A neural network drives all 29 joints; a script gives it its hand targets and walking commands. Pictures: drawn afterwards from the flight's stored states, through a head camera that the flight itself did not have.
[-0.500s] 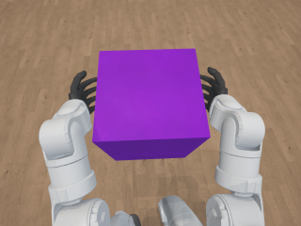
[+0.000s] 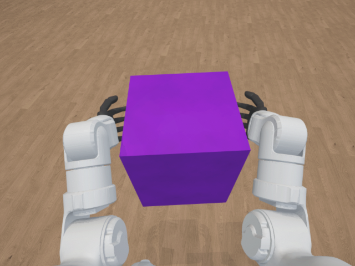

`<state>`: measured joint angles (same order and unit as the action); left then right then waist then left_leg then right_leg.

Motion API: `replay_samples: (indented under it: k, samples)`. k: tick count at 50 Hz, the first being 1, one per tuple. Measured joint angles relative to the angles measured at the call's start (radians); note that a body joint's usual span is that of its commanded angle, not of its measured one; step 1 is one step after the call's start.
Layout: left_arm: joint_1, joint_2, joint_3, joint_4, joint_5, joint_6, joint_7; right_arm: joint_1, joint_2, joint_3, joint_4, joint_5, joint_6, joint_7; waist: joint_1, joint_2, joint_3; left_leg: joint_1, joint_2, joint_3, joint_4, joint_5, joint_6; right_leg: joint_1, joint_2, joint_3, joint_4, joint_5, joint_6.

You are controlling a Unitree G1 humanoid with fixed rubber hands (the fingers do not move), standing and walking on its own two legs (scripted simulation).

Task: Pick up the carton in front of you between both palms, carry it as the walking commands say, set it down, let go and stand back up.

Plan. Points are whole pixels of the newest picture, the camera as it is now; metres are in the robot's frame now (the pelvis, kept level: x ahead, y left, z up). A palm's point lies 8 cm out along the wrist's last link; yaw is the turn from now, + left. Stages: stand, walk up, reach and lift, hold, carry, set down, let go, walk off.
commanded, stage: carry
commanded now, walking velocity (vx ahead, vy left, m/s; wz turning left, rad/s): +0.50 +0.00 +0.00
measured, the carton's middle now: (182, 144) +0.38 +0.01 +0.07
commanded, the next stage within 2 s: none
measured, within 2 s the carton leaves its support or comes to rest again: neither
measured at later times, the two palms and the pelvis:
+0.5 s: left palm (134, 76) +0.60 +0.16 +0.10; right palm (238, 81) +0.58 -0.14 +0.11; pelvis +0.33 +0.02 +0.00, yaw -2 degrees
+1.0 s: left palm (137, 36) +0.90 +0.20 +0.07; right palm (213, 35) +0.90 -0.10 +0.08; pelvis +0.66 +0.05 -0.02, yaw -2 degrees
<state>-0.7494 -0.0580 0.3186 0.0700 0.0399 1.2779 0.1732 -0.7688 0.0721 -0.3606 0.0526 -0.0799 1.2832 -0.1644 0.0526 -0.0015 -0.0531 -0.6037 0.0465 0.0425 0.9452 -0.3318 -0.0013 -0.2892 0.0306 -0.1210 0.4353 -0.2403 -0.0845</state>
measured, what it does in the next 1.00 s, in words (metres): walks ahead: left foot, then right foot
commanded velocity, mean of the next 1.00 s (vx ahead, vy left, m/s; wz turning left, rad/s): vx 0.50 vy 0.00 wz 0.00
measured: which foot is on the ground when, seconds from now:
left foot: up 0.00-0.16, down 0.18-0.54, up 0.56-0.92, down 0.94-1.00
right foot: down 0.00-0.20, up 0.22-0.52, down 0.54-0.98, up 1.00-1.00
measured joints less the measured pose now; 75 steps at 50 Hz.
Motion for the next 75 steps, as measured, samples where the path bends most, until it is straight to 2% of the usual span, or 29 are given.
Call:
replay_samples:
  k: [4, 8, 9, 11, 13, 15, 17, 21, 26, 28, 30, 32, 33, 35, 39, 45, 47, 48, 49, 50, 52, 54, 57, 61, 64, 67, 70, 73, 75]
  samples:
    - [0.074, -0.036, -0.013, -0.023, 0.028, -0.056, -0.011, 0.088, 0.016, 0.018, -0.030, -0.011, -0.057, 0.021, -0.014, -0.003, 0.007, 0.017, 0.010, 0.027, -0.281, 0.116, -0.010, 0.103, -0.013, 0.007, -0.069, -0.038, 0.024]
    - [0.194, -0.071, -0.039, -0.089, 0.050, -0.094, -0.024, 0.210, 0.043, 0.049, -0.086, -0.010, -0.103, 0.042, -0.030, -0.004, -0.002, 0.113, -0.007, 0.100, -0.522, 0.242, 0.005, 0.180, -0.036, 0.022, -0.038, -0.139, 0.060]
    - [0.231, -0.075, -0.045, -0.117, 0.052, -0.103, -0.030, 0.245, 0.054, 0.065, -0.107, -0.011, -0.116, 0.044, -0.034, -0.011, -0.005, 0.146, -0.013, 0.120, -0.552, 0.294, 0.030, 0.180, -0.047, 0.030, 0.022, -0.182, 0.070]
    - [0.306, -0.070, -0.058, -0.183, 0.036, -0.115, -0.046, 0.319, 0.091, 0.094, -0.151, -0.018, -0.154, 0.046, -0.045, -0.041, 0.005, 0.159, -0.029, 0.151, -0.496, 0.259, 0.063, 0.085, -0.077, 0.065, 0.283, -0.185, 0.087]
    - [0.381, -0.075, -0.073, -0.256, 0.023, -0.121, -0.052, 0.403, 0.117, 0.128, -0.221, -0.023, -0.172, 0.046, -0.051, -0.024, 0.023, 0.192, -0.022, 0.155, -0.486, 0.188, 0.066, -0.044, -0.055, 0.088, 0.547, -0.203, 0.093]
    - [0.454, -0.107, -0.097, -0.322, 0.027, -0.129, -0.053, 0.491, 0.088, 0.182, -0.293, -0.001, -0.173, 0.048, -0.051, -0.006, 0.035, 0.246, -0.014, 0.153, -0.526, 0.165, 0.052, -0.139, -0.054, 0.074, 0.628, -0.170, 0.095]
    - [0.519, -0.092, -0.159, -0.376, 0.028, -0.128, -0.053, 0.558, 0.070, 0.217, -0.358, 0.015, -0.167, 0.048, -0.057, 0.001, 0.037, 0.307, -0.010, 0.152, -0.580, 0.157, 0.046, -0.198, -0.065, 0.058, 0.563, -0.144, 0.104]
    - [0.608, -0.074, -0.230, -0.480, 0.019, -0.122, -0.053, 0.643, 0.059, 0.258, -0.478, 0.022, -0.144, 0.047, -0.074, 0.012, 0.012, 0.416, 0.000, 0.142, -0.647, 0.116, 0.031, -0.242, -0.081, 0.031, 0.282, -0.057, 0.115]
    - [0.690, -0.069, -0.262, -0.589, 0.023, -0.086, -0.053, 0.702, 0.055, 0.296, -0.566, 0.027, -0.106, 0.047, -0.081, 0.012, -0.060, 0.543, 0.013, 0.131, -0.604, -0.023, -0.015, -0.172, -0.081, -0.057, 0.018, 0.114, 0.099]
    - [0.685, -0.070, -0.269, -0.577, 0.030, -0.069, -0.053, 0.701, 0.054, 0.287, -0.564, 0.024, -0.085, 0.049, -0.076, 0.030, -0.089, 0.531, 0.046, 0.108, -0.448, -0.122, -0.030, -0.134, -0.070, -0.089, 0.036, 0.131, 0.055]
    - [0.666, -0.070, -0.275, -0.521, 0.034, -0.055, -0.053, 0.697, 0.054, 0.267, -0.537, 0.019, -0.060, 0.050, -0.058, 0.038, -0.112, 0.417, 0.049, 0.051, -0.158, -0.150, -0.028, -0.116, -0.065, -0.107, 0.093, 0.059, 0.024]
    - [0.665, -0.070, -0.271, -0.488, 0.035, -0.038, -0.053, 0.695, 0.054, 0.264, -0.508, 0.012, -0.038, 0.050, -0.043, 0.029, -0.125, 0.286, 0.032, 0.029, 0.056, -0.147, -0.011, -0.073, -0.068, -0.111, 0.070, 0.018, 0.023]
    - [0.672, -0.070, -0.267, -0.480, 0.036, -0.032, -0.053, 0.693, 0.054, 0.267, -0.491, 0.010, -0.032, 0.050, -0.037, 0.025, -0.129, 0.232, 0.031, 0.032, 0.100, -0.116, -0.007, -0.045, -0.069, -0.110, 0.041, 0.018, 0.034]
    - [0.687, -0.070, -0.260, -0.474, 0.035, -0.028, -0.053, 0.697, 0.054, 0.277, -0.470, 0.008, -0.031, 0.050, -0.026, 0.017, -0.131, 0.150, 0.039, 0.042, 0.076, -0.046, -0.010, 0.016, -0.068, -0.105, -0.022, 0.018, 0.043]
    - [0.699, -0.069, -0.261, -0.489, 0.030, -0.038, -0.052, 0.713, 0.055, 0.288, -0.484, 0.004, -0.045, 0.051, -0.014, 0.011, -0.124, 0.060, 0.058, 0.059, -0.142, 0.084, -0.021, 0.137, -0.068, -0.097, -0.124, 0.001, 0.060]
    - [0.694, -0.069, -0.278, -0.536, 0.026, -0.042, -0.052, 0.736, 0.055, 0.287, -0.552, 0.009, -0.058, 0.052, -0.023, 0.008, -0.105, 0.057, 0.059, 0.126, -0.428, 0.236, -0.014, 0.292, -0.080, -0.095, -0.150, -0.106, 0.115]
    - [0.694, -0.069, -0.277, -0.549, 0.029, -0.035, -0.052, 0.732, 0.055, 0.289, -0.555, 0.010, -0.055, 0.053, -0.026, -0.003, -0.098, 0.104, 0.045, 0.164, -0.476, 0.246, 0.007, 0.321, -0.101, -0.080, -0.079, -0.185, 0.140]
    - [0.692, -0.068, -0.269, -0.548, 0.031, -0.032, -0.052, 0.728, 0.055, 0.294, -0.539, 0.012, -0.063, 0.053, -0.034, -0.028, -0.094, 0.113, 0.030, 0.183, -0.449, 0.277, 0.039, 0.310, -0.133, -0.069, 0.002, -0.235, 0.143]
    - [0.692, -0.068, -0.260, -0.540, 0.033, -0.030, -0.051, 0.719, 0.055, 0.298, -0.514, 0.011, -0.069, 0.054, -0.043, -0.045, -0.090, 0.113, 0.021, 0.198, -0.408, 0.250, 0.063, 0.259, -0.161, -0.051, 0.139, -0.231, 0.136]
    - [0.691, -0.068, -0.252, -0.534, 0.036, -0.027, -0.051, 0.709, 0.055, 0.300, -0.492, 0.011, -0.070, 0.055, -0.051, -0.042, -0.081, 0.120, 0.022, 0.205, -0.384, 0.210, 0.077, 0.186, -0.162, -0.010, 0.302, -0.228, 0.128]
    - [0.688, -0.068, -0.249, -0.517, 0.039, -0.023, -0.051, 0.709, 0.055, 0.297, -0.471, 0.012, -0.073, 0.055, -0.059, -0.028, -0.060, 0.159, 0.026, 0.211, -0.408, 0.166, 0.081, 0.033, -0.136, 0.049, 0.560, -0.205, 0.104]
    - [0.693, -0.068, -0.256, -0.506, 0.038, -0.031, -0.051, 0.724, 0.056, 0.295, -0.473, 0.012, -0.080, 0.055, -0.065, -0.019, -0.046, 0.213, 0.025, 0.214, -0.470, 0.169, 0.069, -0.088, -0.127, 0.061, 0.650, -0.153, 0.090]
    - [0.698, -0.069, -0.271, -0.509, 0.035, -0.056, -0.052, 0.744, 0.056, 0.290, -0.497, 0.014, -0.098, 0.055, -0.071, -0.011, -0.028, 0.295, 0.025, 0.210, -0.560, 0.169, 0.064, -0.202, -0.122, 0.044, 0.564, -0.096, 0.095]
    - [0.712, -0.069, -0.287, -0.546, 0.036, -0.084, -0.053, 0.756, 0.056, 0.291, -0.542, 0.020, -0.119, 0.056, -0.070, -0.014, -0.021, 0.389, 0.025, 0.202, -0.623, 0.143, 0.044, -0.265, -0.109, 0.012, 0.328, 0.008, 0.111]
    - [0.725, -0.069, -0.288, -0.588, 0.039, -0.078, -0.053, 0.756, 0.056, 0.300, -0.566, 0.024, -0.116, 0.057, -0.066, -0.020, -0.027, 0.455, 0.017, 0.200, -0.625, 0.093, 0.024, -0.254, -0.095, -0.017, 0.170, 0.129, 0.113]
    - [0.717, -0.069, -0.283, -0.615, 0.036, -0.058, -0.053, 0.747, 0.056, 0.305, -0.591, 0.020, -0.096, 0.057, -0.058, -0.028, -0.034, 0.505, 0.009, 0.191, -0.545, -0.004, -0.003, -0.164, -0.084, -0.060, -0.002, 0.289, 0.109]
    - [0.683, -0.069, -0.280, -0.570, 0.036, -0.049, -0.052, 0.713, 0.054, 0.283, -0.569, 0.014, -0.068, 0.057, -0.049, 0.025, -0.056, 0.485, 0.047, 0.151, -0.396, -0.084, -0.030, -0.111, -0.057, -0.092, 0.013, 0.149, 0.019]
    - [0.657, -0.071, -0.265, -0.511, 0.034, -0.035, -0.052, 0.686, 0.055, 0.270, -0.523, 0.002, -0.041, 0.056, -0.046, 0.047, -0.066, 0.445, 0.044, 0.092, -0.358, -0.156, -0.043, -0.088, -0.051, -0.100, 0.020, 0.114, 0.011]
    - [0.652, -0.071, -0.257, -0.492, 0.029, -0.034, -0.052, 0.677, 0.055, 0.269, -0.509, -0.005, -0.032, 0.056, -0.046, 0.052, -0.064, 0.444, 0.044, 0.081, -0.442, -0.076, -0.041, -0.069, -0.050, -0.103, 0.012, 0.101, 0.016]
